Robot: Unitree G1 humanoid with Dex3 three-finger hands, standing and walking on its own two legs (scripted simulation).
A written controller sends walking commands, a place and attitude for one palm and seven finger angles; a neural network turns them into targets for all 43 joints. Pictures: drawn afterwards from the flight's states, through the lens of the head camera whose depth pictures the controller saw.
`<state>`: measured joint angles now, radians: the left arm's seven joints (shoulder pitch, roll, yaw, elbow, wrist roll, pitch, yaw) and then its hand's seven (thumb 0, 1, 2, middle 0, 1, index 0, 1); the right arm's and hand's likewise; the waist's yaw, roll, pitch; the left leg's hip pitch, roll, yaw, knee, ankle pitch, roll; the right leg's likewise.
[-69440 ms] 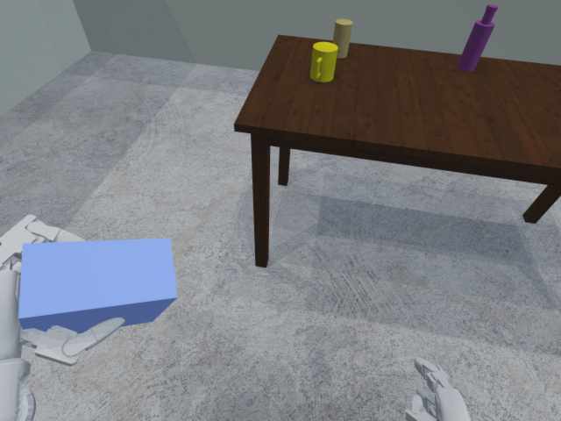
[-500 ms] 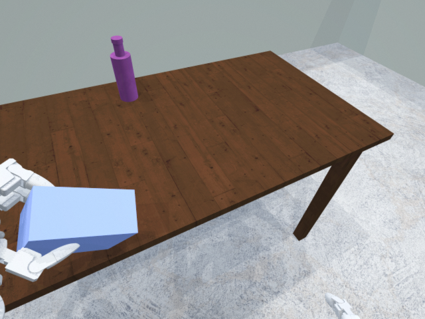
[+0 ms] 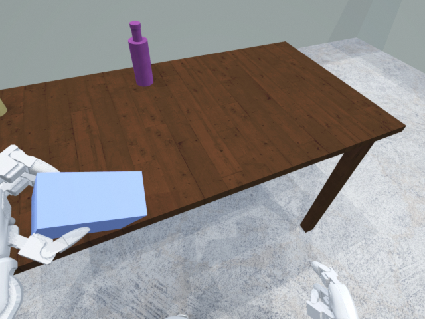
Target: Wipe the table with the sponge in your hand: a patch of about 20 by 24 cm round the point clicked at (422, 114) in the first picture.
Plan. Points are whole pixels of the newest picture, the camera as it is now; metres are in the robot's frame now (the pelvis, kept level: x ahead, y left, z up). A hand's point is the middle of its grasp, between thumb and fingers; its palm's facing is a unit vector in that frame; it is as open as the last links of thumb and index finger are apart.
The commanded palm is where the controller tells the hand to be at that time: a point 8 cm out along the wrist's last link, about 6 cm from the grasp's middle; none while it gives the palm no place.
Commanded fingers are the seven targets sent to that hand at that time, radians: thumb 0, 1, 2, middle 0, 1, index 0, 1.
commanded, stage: step back with the hand held close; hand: left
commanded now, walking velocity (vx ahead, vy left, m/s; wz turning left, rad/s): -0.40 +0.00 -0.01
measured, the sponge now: (102, 204) +0.25 +0.20 +0.14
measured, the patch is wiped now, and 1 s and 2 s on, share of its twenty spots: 1.00 1.00 1.00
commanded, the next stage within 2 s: stop stepping back and stand still in 0.42 s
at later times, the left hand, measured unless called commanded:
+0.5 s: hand out of the picture +0.09 +0.22 +0.18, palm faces +0.37 -0.85 -0.38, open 10.4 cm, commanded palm +0.03 +0.27 +0.20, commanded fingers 0.00 0.10 1.30 -1.20 -1.60 -1.20 -1.60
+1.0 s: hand out of the picture -0.09 +0.22 +0.18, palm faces +0.43 -0.83 -0.35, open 10.4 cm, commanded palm -0.15 +0.26 +0.20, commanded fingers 0.00 0.10 1.30 -1.20 -1.60 -1.20 -1.60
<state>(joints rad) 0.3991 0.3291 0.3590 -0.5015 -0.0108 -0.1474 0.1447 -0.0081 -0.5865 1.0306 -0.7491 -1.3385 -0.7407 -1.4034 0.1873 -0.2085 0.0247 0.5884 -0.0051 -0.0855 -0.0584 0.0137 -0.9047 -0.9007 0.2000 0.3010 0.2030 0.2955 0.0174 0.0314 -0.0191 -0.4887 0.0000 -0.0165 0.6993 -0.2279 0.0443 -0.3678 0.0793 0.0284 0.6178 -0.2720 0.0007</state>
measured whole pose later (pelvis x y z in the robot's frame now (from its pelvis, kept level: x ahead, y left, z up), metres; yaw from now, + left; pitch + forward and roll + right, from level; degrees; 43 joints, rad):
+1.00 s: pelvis -0.31 -0.02 -0.01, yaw +1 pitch -4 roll -1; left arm 0.37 0.36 0.35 -0.42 -0.03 -0.13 0.12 -0.01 -0.59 1.03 -0.75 -1.35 -0.74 -1.41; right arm 0.32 -0.22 0.03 0.69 0.02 -0.14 -0.04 0.02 -0.90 -0.90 0.20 0.30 0.20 0.30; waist -0.02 0.02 -0.05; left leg -0.46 0.06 -0.03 1.01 -0.48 0.03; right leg -0.41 0.02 -0.09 0.75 -0.29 -0.05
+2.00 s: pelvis -0.43 -0.03 +0.00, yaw +0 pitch -2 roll -1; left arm 0.49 0.34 0.32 -0.54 -0.04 -0.13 0.15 -0.01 -0.59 1.03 -0.75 -1.35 -0.75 -1.40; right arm 0.25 -0.22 0.01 0.65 0.00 -0.11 -0.07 0.02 -0.91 -0.90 0.20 0.30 0.20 0.30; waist -0.01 0.00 -0.01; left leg -0.32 0.04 0.00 0.64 -0.33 0.03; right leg -0.35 -0.01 -0.09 0.62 -0.24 -0.03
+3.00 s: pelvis -0.39 +0.00 +0.02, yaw -1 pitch +0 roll -1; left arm 0.48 0.34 0.31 -0.48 -0.04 -0.12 0.17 -0.01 -0.59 1.03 -0.75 -1.35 -0.75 -1.41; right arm 0.18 -0.20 0.03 0.61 0.00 -0.09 -0.07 0.02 -0.90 -0.90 0.20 0.30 0.20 0.30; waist 0.00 0.00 0.00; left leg -0.24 0.00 0.03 0.50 -0.26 0.03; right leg -0.25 -0.01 -0.02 0.44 -0.19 0.02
